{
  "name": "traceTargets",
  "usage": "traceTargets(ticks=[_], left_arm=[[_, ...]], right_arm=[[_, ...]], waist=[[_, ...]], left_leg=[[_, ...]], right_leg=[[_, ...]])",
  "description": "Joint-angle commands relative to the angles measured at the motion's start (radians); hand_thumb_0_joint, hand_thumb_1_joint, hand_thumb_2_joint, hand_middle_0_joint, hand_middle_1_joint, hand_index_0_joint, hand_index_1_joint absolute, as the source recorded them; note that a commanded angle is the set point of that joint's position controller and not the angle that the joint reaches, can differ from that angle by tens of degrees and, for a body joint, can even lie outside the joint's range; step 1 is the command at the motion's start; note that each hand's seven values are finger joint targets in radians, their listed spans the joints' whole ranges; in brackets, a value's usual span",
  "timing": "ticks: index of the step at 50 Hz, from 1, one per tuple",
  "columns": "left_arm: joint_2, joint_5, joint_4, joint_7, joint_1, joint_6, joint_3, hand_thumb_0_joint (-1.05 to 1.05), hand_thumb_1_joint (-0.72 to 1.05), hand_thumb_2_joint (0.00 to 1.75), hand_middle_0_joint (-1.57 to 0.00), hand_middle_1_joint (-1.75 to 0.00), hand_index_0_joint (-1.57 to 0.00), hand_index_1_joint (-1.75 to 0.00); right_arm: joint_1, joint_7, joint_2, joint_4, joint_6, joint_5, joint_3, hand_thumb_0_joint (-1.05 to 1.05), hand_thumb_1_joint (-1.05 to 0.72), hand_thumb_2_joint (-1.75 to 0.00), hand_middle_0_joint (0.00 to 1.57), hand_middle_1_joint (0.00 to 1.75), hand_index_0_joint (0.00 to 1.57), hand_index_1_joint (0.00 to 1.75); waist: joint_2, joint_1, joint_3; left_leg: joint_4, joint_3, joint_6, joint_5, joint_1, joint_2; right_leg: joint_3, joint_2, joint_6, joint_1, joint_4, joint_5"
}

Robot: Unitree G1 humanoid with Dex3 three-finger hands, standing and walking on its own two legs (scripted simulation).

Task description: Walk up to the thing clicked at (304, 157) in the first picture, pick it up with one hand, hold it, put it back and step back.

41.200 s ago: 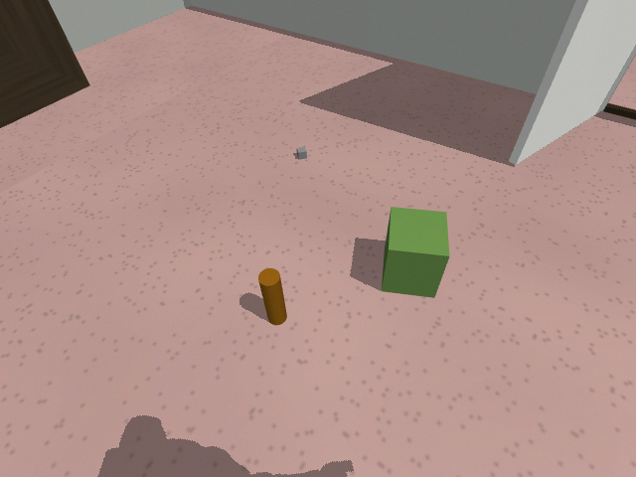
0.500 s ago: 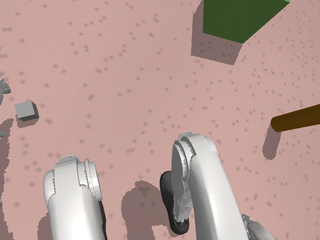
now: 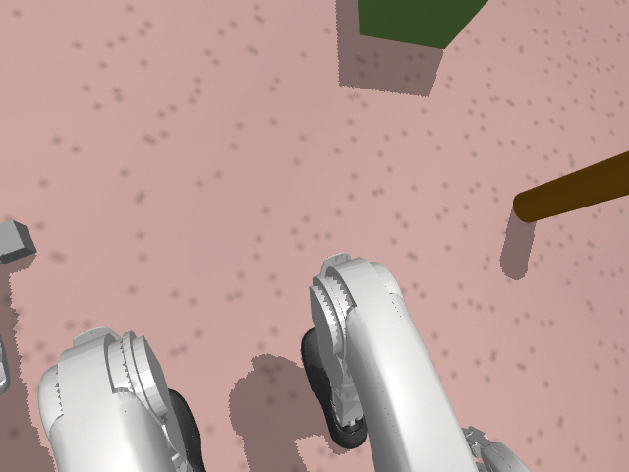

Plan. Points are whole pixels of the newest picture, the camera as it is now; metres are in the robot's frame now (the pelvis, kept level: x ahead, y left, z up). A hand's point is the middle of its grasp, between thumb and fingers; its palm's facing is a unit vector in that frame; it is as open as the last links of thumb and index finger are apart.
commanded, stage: close in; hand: left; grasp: from above
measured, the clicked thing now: (8, 242) +0.47 +0.32 -0.30
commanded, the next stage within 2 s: rest palm in 0.28 s
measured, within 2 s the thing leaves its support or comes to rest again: neither
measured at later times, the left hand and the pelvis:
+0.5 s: hand out of the picture +0.46 +0.32 -0.21, palm faces -0.41 -0.10 -0.91, open 13.2 cm; pelvis +0.00 +0.01 -0.01, yaw -1 degrees
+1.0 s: hand out of the picture +0.46 +0.32 -0.25, palm faces -0.47 -0.14 -0.87, open 13.8 cm; pelvis +0.01 +0.00 -0.02, yaw -3 degrees
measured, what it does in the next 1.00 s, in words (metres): stands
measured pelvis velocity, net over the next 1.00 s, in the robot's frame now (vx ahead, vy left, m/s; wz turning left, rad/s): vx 0.01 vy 0.00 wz -0.06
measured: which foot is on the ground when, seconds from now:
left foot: down 0.00-1.00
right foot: down 0.00-1.00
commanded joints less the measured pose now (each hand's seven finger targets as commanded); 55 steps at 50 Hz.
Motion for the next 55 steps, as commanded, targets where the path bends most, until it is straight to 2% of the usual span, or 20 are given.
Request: traceTargets(ticks=[1, 6, 10, 14, 17, 19, 20, 24, 27, 28, 30, 31, 33, 38, 40, 45, 46, 47, 53, 55], left_arm=[[0.310, -0.052, -0.150, -0.063, -0.191, -0.035, 0.016, 0.00, -0.30, 0.78, -0.30, -0.79, -0.30, -0.79], [0.258, -0.047, -0.315, -0.082, -0.318, -0.182, -0.035, 0.00, -0.36, 0.81, -0.26, -0.82, -0.26, -0.82], [0.219, 0.001, -0.302, -0.020, -0.302, -0.240, -0.050, 0.00, -0.36, 0.82, -0.24, -0.83, -0.24, -0.82], [0.209, 0.069, -0.174, 0.066, -0.306, -0.223, -0.061, 0.00, -0.38, 0.86, -0.23, -0.82, -0.23, -0.83], [0.238, 0.106, -0.113, 0.129, -0.336, -0.192, -0.035, 0.00, -0.35, 0.86, -0.25, -0.80, -0.25, -0.81], [0.276, 0.122, -0.095, 0.162, -0.315, -0.162, -0.003, 0.00, -0.35, 0.86, -0.25, -0.80, -0.25, -0.81], [0.272, 0.128, -0.077, 0.173, -0.320, -0.146, 0.001, 0.00, -0.36, 0.86, -0.25, -0.76, -0.23, -0.79], [0.227, 0.113, 0.035, 0.187, -0.338, -0.096, -0.031, 0.00, -0.39, 0.87, -0.20, -0.84, -0.19, -0.85], [0.257, 0.093, 0.050, 0.179, -0.348, -0.076, -0.029, 0.00, -0.37, 0.86, -0.20, -0.84, -0.19, -0.85], [0.272, 0.081, 0.049, 0.176, -0.339, -0.073, -0.027, 0.00, -0.38, 0.86, -0.20, -0.84, -0.19, -0.85], [0.340, 0.066, 0.022, 0.174, -0.353, -0.079, 0.007, 0.00, -0.40, 0.88, -0.20, -0.83, -0.19, -0.85], [0.322, 0.063, 0.044, 0.167, -0.340, -0.079, -0.009, 0.00, -0.40, 0.88, -0.21, -0.83, -0.19, -0.84], [0.386, 0.058, 0.065, 0.164, -0.308, -0.086, 0.038, 0.00, -0.40, 0.88, -0.20, -0.84, -0.19, -0.85], [0.442, 0.063, 0.029, 0.164, -0.288, -0.119, 0.081, 0.00, -0.45, 0.91, -0.17, -0.85, -0.15, -0.86], [0.391, 0.065, 0.047, 0.161, -0.290, -0.132, 0.040, 0.00, -0.44, 0.91, -0.18, -0.83, -0.16, -0.85], [0.434, 0.063, 0.052, 0.173, -0.239, -0.159, 0.055, 0.00, -0.45, 0.92, -0.17, -0.84, -0.15, -0.86], [0.375, 0.064, 0.037, 0.170, -0.259, -0.163, 0.008, 0.00, -0.46, 0.93, -0.17, -0.84, -0.14, -0.86], [0.414, 0.063, 0.032, 0.179, -0.261, -0.166, 0.033, 0.00, -0.46, 0.92, -0.17, -0.84, -0.15, -0.86], [0.385, 0.080, 0.060, 0.214, -0.260, -0.166, -0.001, 0.00, -0.45, 0.92, -0.18, -0.82, -0.16, -0.84], [0.408, 0.085, 0.068, 0.229, -0.264, -0.162, 0.016, 0.00, -0.45, 0.92, -0.18, -0.82, -0.15, -0.85]], right_arm=[[0.149, -0.021, -0.279, -0.046, -0.016, 0.004, -0.090, 0.00, -0.89, -0.89, 0.20, 0.30, 0.20, 0.30], [0.203, -0.036, -0.277, 0.002, -0.008, -0.016, -0.107, 0.00, -0.89, -0.89, 0.20, 0.30, 0.20, 0.30], [0.201, -0.038, -0.274, 0.022, 0.002, -0.027, -0.120, 0.00, -0.89, -0.89, 0.20, 0.30, 0.20, 0.30], [0.189, -0.028, -0.265, 0.036, 0.001, -0.039, -0.109, 0.00, -0.89, -0.89, 0.20, 0.30, 0.20, 0.30], [0.182, -0.018, -0.276, 0.036, -0.009, -0.050, -0.101, 0.00, -0.89, -0.89, 0.20, 0.30, 0.20, 0.30], [0.163, -0.012, -0.282, 0.033, -0.015, -0.047, -0.104, 0.00, -0.89, -0.89, 0.20, 0.30, 0.20, 0.30], [0.166, -0.004, -0.281, 0.028, -0.019, -0.055, -0.099, 0.00, -0.89, -0.90, 0.20, 0.30, 0.20, 0.30], [0.143, 0.012, -0.284, 0.014, -0.039, -0.060, -0.081, 0.00, -0.88, -0.90, 0.20, 0.30, 0.20, 0.30], [0.154, 0.019, -0.299, 0.002, -0.059, -0.067, -0.064, 0.00, -0.88, -0.89, 0.20, 0.30, 0.20, 0.30], [0.145, 0.019, -0.299, 0.001, -0.065, -0.064, -0.058, 0.00, -0.88, -0.90, 0.20, 0.30, 0.20, 0.30], [0.131, 0.016, -0.312, -0.029, -0.076, -0.066, -0.046, 0.00, -0.89, -0.90, 0.20, 0.30, 0.20, 0.30], [0.147, 0.016, -0.311, -0.017, -0.079, -0.065, -0.038, 0.00, -0.89, -0.90, 0.20, 0.30, 0.20, 0.30], [0.143, 0.017, -0.321, -0.015, -0.085, -0.072, -0.032, 0.00, -0.89, -0.90, 0.20, 0.30, 0.20, 0.30], [0.161, 0.012, -0.327, -0.015, -0.084, -0.085, -0.017, 0.00, -0.89, -0.90, 0.20, 0.30, 0.20, 0.30], [0.152, 0.016, -0.320, -0.021, -0.089, -0.094, -0.005, 0.00, -0.89, -0.90, 0.20, 0.30, 0.20, 0.30], [0.172, 0.018, -0.331, 0.004, -0.090, -0.113, 0.002, 0.00, -0.89, -0.90, 0.20, 0.30, 0.20, 0.30], [0.158, 0.022, -0.327, -0.006, -0.094, -0.113, 0.004, 0.00, -0.89, -0.90, 0.20, 0.30, 0.20, 0.30], [0.164, 0.022, -0.330, 0.012, -0.092, -0.117, 0.004, 0.00, -0.89, -0.90, 0.20, 0.30, 0.20, 0.30], [0.141, 0.045, -0.347, 0.007, -0.109, -0.130, 0.013, 0.00, -0.89, -0.90, 0.20, 0.30, 0.20, 0.30], [0.130, 0.049, -0.351, 0.015, -0.113, -0.130, 0.014, 0.00, -0.89, -0.90, 0.20, 0.30, 0.20, 0.30]], waist=[[0.149, 0.019, -0.619], [0.247, -0.011, -0.660], [0.329, -0.004, -0.681], [0.381, -0.008, -0.656], [0.385, -0.017, -0.624], [0.427, 0.014, -0.642], [0.445, -0.003, -0.628], [0.365, -0.048, -0.586], [0.329, -0.061, -0.576], [0.333, -0.044, -0.587], [0.323, -0.047, -0.624], [0.327, -0.043, -0.612], [0.309, -0.046, -0.596], [0.341, -0.051, -0.602], [0.337, -0.071, -0.563], [0.356, -0.059, -0.575], [0.360, -0.069, -0.573], [0.376, -0.068, -0.587], [0.404, -0.086, -0.543], [0.397, -0.078, -0.534]], left_leg=[[-0.212, 0.122, 0.066, 0.132, 0.337, -0.035], [-0.207, 0.094, 0.030, 0.121, 0.455, -0.030], [-0.216, 0.085, 0.011, 0.166, 0.561, -0.029], [-0.227, 0.081, 0.007, 0.210, 0.599, -0.024], [-0.227, 0.080, 0.009, 0.237, 0.595, -0.025], [-0.245, 0.082, 0.005, 0.260, 0.616, -0.026], [-0.248, 0.081, 0.003, 0.272, 0.626, -0.026], [-0.219, 0.085, 0.023, 0.214, 0.532, -0.026], [-0.203, 0.087, 0.036, 0.174, 0.497, -0.027], [-0.207, 0.086, 0.036, 0.169, 0.498, -0.026], [-0.198, 0.082, 0.040, 0.153, 0.490, -0.023], [-0.202, 0.087, 0.038, 0.161, 0.485, -0.026], [-0.191, 0.079, 0.040, 0.142, 0.460, -0.020], [-0.173, 0.070, 0.034, 0.181, 0.475, -0.014], [-0.163, 0.069, 0.032, 0.172, 0.468, -0.015], [-0.151, 0.059, 0.027, 0.205, 0.474, -0.006], [-0.148, 0.061, 0.025, 0.211, 0.489, -0.008], [-0.150, 0.054, 0.023, 0.220, 0.496, -0.003], [-0.146, 0.041, 0.010, 0.266, 0.545, 0.001], [-0.141, 0.041, 0.012, 0.256, 0.527, 0.002]], right_leg=[[-0.066, 0.028, -0.061, 0.457, -0.251, 0.158], [-0.103, 0.024, -0.079, 0.408, -0.258, 0.123], [-0.124, 0.020, -0.079, 0.344, -0.221, 0.170], [-0.141, 0.025, -0.083, 0.285, -0.186, 0.210], [-0.150, 0.025, -0.081, 0.256, -0.169, 0.243], [-0.148, 0.023, -0.083, 0.249, -0.154, 0.258], [-0.151, 0.018, -0.078, 0.251, -0.143, 0.267], [-0.144, 0.026, -0.072, 0.254, -0.162, 0.241], [-0.135, 0.026, -0.067, 0.281, -0.181, 0.210], [-0.133, 0.030, -0.071, 0.287, -0.182, 0.200], [-0.128, 0.034, -0.070, 0.328, -0.190, 0.186], [-0.129, 0.031, -0.070, 0.337, -0.185, 0.192], [-0.130, 0.039, -0.070, 0.348, -0.177, 0.173], [-0.136, 0.042, -0.070, 0.385, -0.166, 0.211], [-0.145, 0.044, -0.070, 0.360, -0.157, 0.210], [-0.154, 0.051, -0.063, 0.411, -0.161, 0.248], [-0.156, 0.050, -0.063, 0.401, -0.159, 0.256], [-0.162, 0.053, -0.064, 0.412, -0.158, 0.265], [-0.187, 0.055, -0.065, 0.376, -0.129, 0.299], [-0.185, 0.058, -0.064, 0.379, -0.131, 0.296]])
